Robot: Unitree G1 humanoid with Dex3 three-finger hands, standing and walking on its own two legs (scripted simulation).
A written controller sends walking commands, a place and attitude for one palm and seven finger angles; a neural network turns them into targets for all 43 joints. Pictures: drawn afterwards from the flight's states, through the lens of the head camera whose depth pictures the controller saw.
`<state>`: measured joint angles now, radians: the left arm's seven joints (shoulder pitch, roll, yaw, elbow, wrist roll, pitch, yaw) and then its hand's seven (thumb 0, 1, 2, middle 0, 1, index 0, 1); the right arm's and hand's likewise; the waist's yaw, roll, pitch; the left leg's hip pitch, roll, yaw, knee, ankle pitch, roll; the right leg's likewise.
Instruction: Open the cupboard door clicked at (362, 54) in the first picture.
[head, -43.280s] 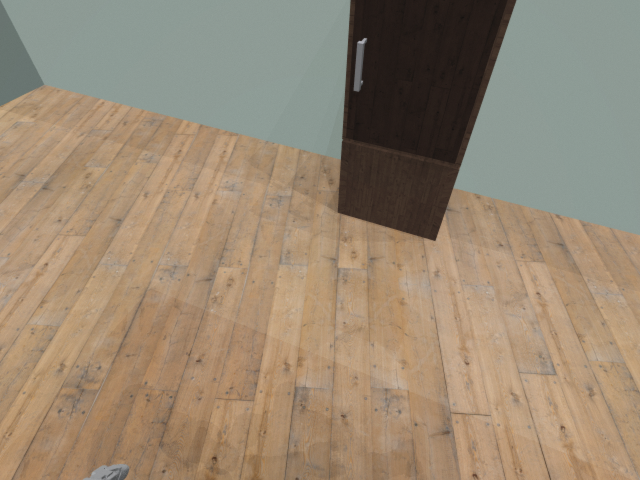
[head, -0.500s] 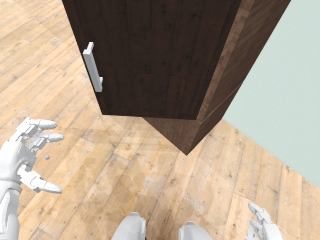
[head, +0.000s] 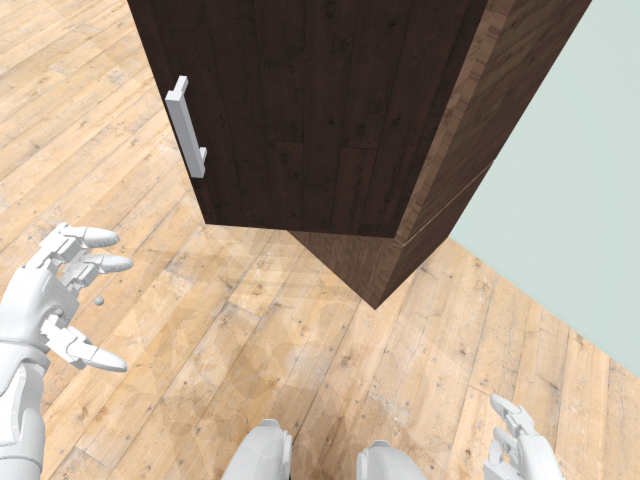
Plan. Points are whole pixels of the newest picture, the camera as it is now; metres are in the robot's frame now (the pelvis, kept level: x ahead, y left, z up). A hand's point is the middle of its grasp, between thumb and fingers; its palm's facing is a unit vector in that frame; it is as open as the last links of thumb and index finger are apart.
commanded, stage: move the hooked fingers beside the handle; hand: left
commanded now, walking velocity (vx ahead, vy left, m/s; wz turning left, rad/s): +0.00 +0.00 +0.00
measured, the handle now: (190, 130) +0.58 +0.24 +0.04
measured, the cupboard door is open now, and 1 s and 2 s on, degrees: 42 42 42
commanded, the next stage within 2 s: none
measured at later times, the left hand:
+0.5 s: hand (121, 232) +0.39 +0.28 +0.04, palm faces +0.02 -1.00 -0.04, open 13.9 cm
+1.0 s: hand (132, 190) +0.46 +0.29 +0.04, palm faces +0.01 -1.00 -0.03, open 13.9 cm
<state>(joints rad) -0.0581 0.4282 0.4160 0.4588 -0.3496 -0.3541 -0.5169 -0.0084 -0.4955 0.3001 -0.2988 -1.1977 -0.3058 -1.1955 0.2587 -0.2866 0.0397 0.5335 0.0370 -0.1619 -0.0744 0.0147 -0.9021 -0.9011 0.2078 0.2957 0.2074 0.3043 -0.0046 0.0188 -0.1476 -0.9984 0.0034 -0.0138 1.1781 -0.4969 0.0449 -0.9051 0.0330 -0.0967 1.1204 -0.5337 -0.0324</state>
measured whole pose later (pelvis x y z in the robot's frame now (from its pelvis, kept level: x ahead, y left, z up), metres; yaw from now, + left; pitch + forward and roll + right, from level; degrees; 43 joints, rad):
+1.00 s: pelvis +0.00 +0.01 -0.02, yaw -3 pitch +25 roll -5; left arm -0.72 0.66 0.52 1.08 -0.18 -0.42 -0.52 -0.01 -0.49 0.30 -0.30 -1.20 -0.30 -1.20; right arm 0.32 -0.30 0.05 0.61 0.02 0.00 -0.05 0.01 -0.90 -0.90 0.21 0.30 0.21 0.30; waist -0.12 0.01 -0.13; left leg -1.18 0.03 0.00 1.26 -0.51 0.06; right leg -1.08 0.05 -0.08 1.18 -0.53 -0.02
